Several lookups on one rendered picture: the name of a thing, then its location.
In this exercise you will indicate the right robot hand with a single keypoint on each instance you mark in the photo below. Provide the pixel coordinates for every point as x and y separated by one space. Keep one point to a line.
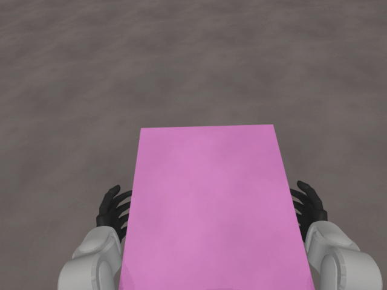
311 209

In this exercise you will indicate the robot left forearm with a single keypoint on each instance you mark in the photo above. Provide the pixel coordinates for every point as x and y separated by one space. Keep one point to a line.
94 263

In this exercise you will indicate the robot right forearm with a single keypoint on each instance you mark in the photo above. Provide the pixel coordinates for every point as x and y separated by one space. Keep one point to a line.
339 261

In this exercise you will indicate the left robot hand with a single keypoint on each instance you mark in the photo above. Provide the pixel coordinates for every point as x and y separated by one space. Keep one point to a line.
109 212

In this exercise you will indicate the carton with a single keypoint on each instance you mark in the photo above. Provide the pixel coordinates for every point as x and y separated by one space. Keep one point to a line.
211 209

